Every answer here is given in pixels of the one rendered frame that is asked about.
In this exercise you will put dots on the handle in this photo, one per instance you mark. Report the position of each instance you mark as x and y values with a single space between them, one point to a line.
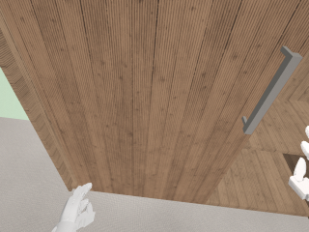
289 64

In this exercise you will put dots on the robot left hand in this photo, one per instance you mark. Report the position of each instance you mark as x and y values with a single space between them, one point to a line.
73 208

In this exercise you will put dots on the robot right hand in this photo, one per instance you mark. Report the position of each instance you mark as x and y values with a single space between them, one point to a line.
299 184

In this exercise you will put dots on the left robot forearm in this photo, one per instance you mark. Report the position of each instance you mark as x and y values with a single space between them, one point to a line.
65 226

